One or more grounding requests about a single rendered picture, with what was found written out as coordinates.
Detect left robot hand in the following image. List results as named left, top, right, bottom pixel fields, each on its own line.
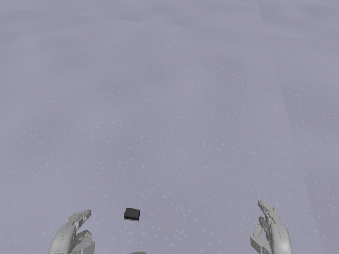
left=48, top=209, right=95, bottom=254

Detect right robot hand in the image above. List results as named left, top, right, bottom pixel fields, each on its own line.
left=250, top=199, right=293, bottom=254

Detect small box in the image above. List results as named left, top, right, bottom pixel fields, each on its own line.
left=124, top=208, right=140, bottom=220

